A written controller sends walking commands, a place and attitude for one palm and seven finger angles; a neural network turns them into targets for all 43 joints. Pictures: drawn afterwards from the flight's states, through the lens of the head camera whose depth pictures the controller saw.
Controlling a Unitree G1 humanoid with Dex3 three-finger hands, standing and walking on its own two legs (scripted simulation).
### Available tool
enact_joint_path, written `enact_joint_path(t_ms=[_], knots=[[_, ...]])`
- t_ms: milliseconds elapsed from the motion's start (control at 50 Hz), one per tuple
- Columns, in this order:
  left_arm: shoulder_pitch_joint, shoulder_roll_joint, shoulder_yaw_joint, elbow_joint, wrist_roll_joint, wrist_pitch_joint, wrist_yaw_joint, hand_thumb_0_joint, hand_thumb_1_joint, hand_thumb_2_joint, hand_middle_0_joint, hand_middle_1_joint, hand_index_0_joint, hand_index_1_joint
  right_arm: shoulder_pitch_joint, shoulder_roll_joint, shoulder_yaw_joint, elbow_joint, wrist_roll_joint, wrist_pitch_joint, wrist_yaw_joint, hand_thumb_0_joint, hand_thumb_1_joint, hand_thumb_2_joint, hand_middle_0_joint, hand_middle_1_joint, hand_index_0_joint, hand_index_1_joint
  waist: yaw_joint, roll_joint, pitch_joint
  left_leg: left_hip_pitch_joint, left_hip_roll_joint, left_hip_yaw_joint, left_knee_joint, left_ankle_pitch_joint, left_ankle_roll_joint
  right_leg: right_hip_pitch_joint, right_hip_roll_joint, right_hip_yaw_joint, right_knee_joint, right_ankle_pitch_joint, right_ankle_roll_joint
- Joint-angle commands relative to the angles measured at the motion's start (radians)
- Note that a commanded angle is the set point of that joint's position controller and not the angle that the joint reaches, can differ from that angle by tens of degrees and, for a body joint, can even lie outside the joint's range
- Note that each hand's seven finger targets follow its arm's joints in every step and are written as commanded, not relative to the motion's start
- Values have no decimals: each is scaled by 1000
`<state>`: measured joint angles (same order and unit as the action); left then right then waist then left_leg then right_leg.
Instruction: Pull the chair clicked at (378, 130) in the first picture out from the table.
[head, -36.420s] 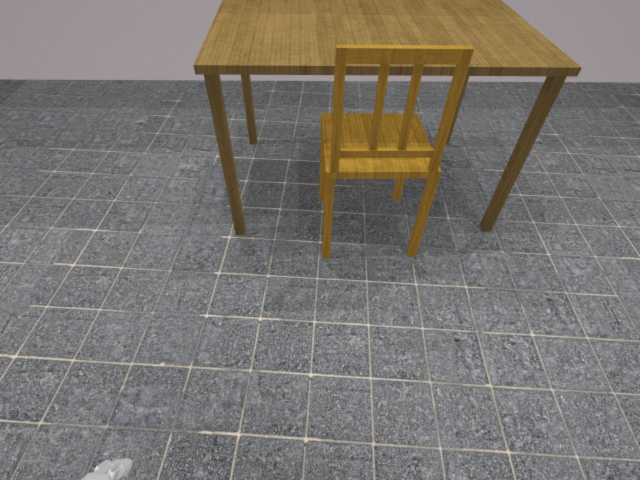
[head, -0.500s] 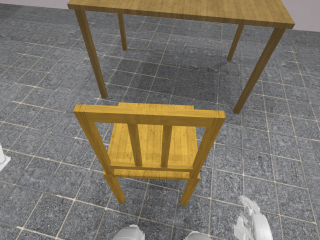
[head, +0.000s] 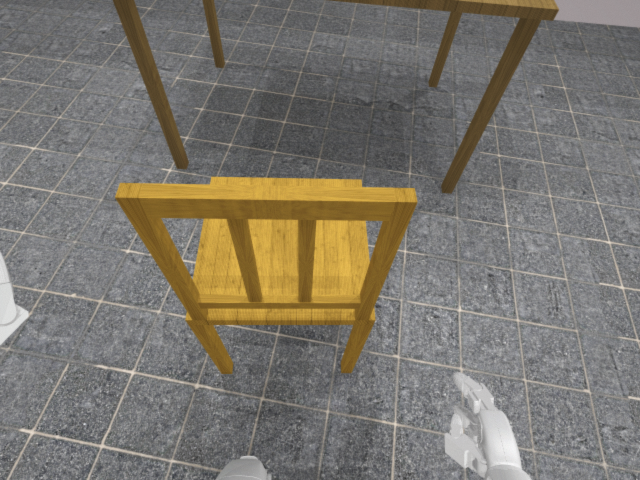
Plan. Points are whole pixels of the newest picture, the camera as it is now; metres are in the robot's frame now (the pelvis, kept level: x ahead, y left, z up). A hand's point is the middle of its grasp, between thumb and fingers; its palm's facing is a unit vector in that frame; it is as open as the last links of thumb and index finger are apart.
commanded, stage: step back with the hand held close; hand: left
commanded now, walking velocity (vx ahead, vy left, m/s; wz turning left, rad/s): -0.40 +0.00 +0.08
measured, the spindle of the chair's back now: (247, 263) +0.42 +0.15 -0.09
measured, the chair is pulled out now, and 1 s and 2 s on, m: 0.65 0.65 0.65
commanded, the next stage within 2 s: stop stepping back and stand still in 0.08 s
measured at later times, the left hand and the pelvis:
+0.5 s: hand out of the picture +0.07 +0.24 +0.19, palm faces +0.52 -0.73 -0.44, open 7.4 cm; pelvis -0.10 -0.03 +0.00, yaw +3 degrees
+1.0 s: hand out of the picture +0.03 +0.25 +0.18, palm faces +0.49 -0.71 -0.51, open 7.4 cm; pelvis -0.15 -0.03 +0.00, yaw +2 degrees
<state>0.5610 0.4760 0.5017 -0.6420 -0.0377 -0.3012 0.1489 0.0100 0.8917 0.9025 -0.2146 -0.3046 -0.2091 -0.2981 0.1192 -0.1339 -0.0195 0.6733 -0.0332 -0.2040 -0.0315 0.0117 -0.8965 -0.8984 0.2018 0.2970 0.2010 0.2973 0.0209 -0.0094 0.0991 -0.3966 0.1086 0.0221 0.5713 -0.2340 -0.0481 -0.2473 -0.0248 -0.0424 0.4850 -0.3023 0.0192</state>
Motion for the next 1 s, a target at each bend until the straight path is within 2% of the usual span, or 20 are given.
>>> enact_joint_path(t_ms=[0, 40, 60, 100, 160, 220, 280, 300, 340, 400, 480, 560, 600, 660, 700, 740, 780, 820, 920, 980], knots=[[72, 185, 171, -111, -5, -61, 3, 0, 900, 900, -200, -300, -200, -300, -18, -187, -64, -119, 15, -12, -15, 0, -900, -900, 200, 300, 200, 300, -15, 134, -287, 191, 89, -87, 30, 422, 73, 105, -55, -19, -146, 444, -35], [93, 177, 152, -74, -14, -54, -5, 0, 900, 900, -200, -300, -200, -300, -9, -187, -94, -158, 39, 11, -20, 0, -900, -900, 200, 300, 200, 300, -23, -222, -346, 43, -82, 28, 251, 23, 10, 161, -240, 173, -79, 920, -148], [142, 185, 177, -16, -17, -40, 2, 0, 900, 900, -200, -300, -200, -300, -23, -174, -96, -166, 52, 27, -25, 0, -900, -900, 200, 300, 200, 300, -13, -264, -363, -50, -121, -12, 372, -281, 13, 195, -334, 225, -85, 1047, -206], [174, 177, 185, 6, -19, -5, 23, 0, 900, 900, -200, -300, -200, -300, -58, -136, -72, -184, 56, 56, -41, 0, -900, -900, 200, 300, 200, 300, -15, -178, -327, -113, -80, -107, 409, -336, 15, 195, -356, 192, -69, 919, -199], [165, 144, 148, 20, -4, 10, 49, 0, 900, 900, -200, -300, -200, -300, -120, -115, -27, -178, 48, 80, -59, 0, -900, -900, 200, 300, 200, 300, -26, -160, -270, -86, -82, -54, 126, -253, 17, 201, -248, 77, -10, 868, -128], [174, 129, 92, -59, -21, 33, 58, 0, 900, 900, -200, -300, -200, -300, -27, -147, -41, -193, 55, 96, -63, 0, -900, -900, 200, 300, 200, 300, -44, -98, -307, 161, -65, -4, -181, 103, 41, 153, -170, 40, 61, 524, -50], [127, 147, 68, -210, -21, 28, 53, 0, 900, 900, -200, -300, -200, -300, -9, -203, -73, -213, 65, 52, -60, 0, -900, -900, 200, 300, 200, 300, -12, 155, -254, 242, 133, -169, -213, 294, 120, -25, -63, 40, 90, -40, 4], [137, 137, 52, -193, -15, 35, 45, 0, 900, 900, -200, -300, -200, -300, 6, -213, -76, -210, 74, 39, -55, 0, -900, -900, 200, 300, 200, 300, -10, 141, -211, 220, 130, -143, -216, 213, 111, -41, -48, 61, 75, -118, 0], [22, 181, 86, -220, 3, 35, 58, 0, 900, 900, -200, -300, -200, -300, -21, -187, -39, -200, 53, 21, -59, 0, -900, -900, 200, 300, 200, 300, -22, 362, -119, -44, 126, -181, -302, -149, 128, 64, -49, 28, 111, -106, -1], [-69, 140, 48, -155, 14, 33, 63, 0, 900, 900, -200, -300, -200, -300, 36, -196, -47, -177, 64, 0, -54, 0, -900, -900, 200, 300, 200, 300, -31, 215, -87, -79, 33, -113, -223, -332, 98, 129, -34, 52, -40, -9, -5], [-100, 91, 14, 30, 25, 61, 49, 0, 900, 900, -200, -300, -200, -300, 48, -201, -47, -177, 55, 21, -45, 0, -900, -900, 200, 300, 200, 300, -36, 109, -13, -68, -37, -64, -150, -438, 82, -38, -31, 122, -163, -324, -27], [-161, 101, -7, 72, 17, 71, 40, 0, 900, 900, -200, -300, -200, -300, 50, -196, -38, -164, 45, 49, -40, 0, -900, -900, 200, 300, 200, 300, -46, -132, -17, 98, -118, -11, 144, -266, 71, -226, -155, 281, -329, -459, -101], [-176, 103, -19, 49, 14, 74, 33, 0, 900, 900, -200, -300, -200, -300, 58, -200, -38, -147, 37, 66, -33, 0, -900, -900, 200, 300, 200, 300, -53, -210, -110, 197, -129, 4, 199, -195, 77, -224, -203, 239, -311, -416, -112], [-147, 133, 15, -7, 11, 68, 37, 0, 900, 900, -200, -300, -200, -300, 26, -190, -22, -171, 39, 58, -42, 0, -900, -900, 200, 300, 200, 300, -50, -56, -118, 231, -98, -48, -67, -253, 95, -197, -140, 156, -182, -423, -81], [-97, 120, 28, -67, 17, 56, 42, 0, 900, 900, -200, -300, -200, -300, 26, -208, -31, -192, 37, 50, -45, 0, -900, -900, 200, 300, 200, 300, -45, 194, -72, 116, 83, -349, -386, -472, 169, -135, 21, 44, 166, -251, -22], [-101, 161, 75, -107, 28, 51, 34, 0, 900, 900, -200, -300, -200, -300, 3, -165, -43, -199, 38, 35, -37, 0, -900, -900, 200, 300, 200, 300, -32, 296, -93, -91, 175, -437, -468, -553, 237, -52, 36, 37, 583, -150, 3], [-61, 146, 66, -77, 26, 41, 22, 0, 900, 900, -200, -300, -200, -300, 4, -169, -49, -201, 46, 34, -18, 0, -900, -900, 200, 300, 200, 300, -21, 248, -51, -160, 152, -356, -440, -492, 236, -56, 31, 44, 656, -115, -4], [-25, 121, 43, -63, 19, 33, 22, 0, 900, 900, -200, -300, -200, -300, 13, -187, -50, -183, 56, 31, -8, 0, -900, -900, 200, 300, 200, 300, -11, 249, -51, -75, 98, -215, -370, -379, 187, -51, 4, -11, 389, -108, -19], [-85, 127, 38, 5, 14, 36, 20, 0, 900, 900, -200, -300, -200, -300, 54, -183, -31, -153, 40, 20, -25, 0, -900, -900, 200, 300, 200, 300, -26, 191, -99, -19, 39, -189, -259, -327, 122, 186, 31, -48, -166, -83, -43], [-153, 138, 24, 51, 6, 30, 20, 0, 900, 900, -200, -300, -200, -300, 81, -175, -40, -131, 43, 28, -23, 0, -900, -900, 200, 300, 200, 300, -48, -76, -146, -23, -86, -43, 129, -158, 81, 180, -196, 255, -270, 66, -155]])
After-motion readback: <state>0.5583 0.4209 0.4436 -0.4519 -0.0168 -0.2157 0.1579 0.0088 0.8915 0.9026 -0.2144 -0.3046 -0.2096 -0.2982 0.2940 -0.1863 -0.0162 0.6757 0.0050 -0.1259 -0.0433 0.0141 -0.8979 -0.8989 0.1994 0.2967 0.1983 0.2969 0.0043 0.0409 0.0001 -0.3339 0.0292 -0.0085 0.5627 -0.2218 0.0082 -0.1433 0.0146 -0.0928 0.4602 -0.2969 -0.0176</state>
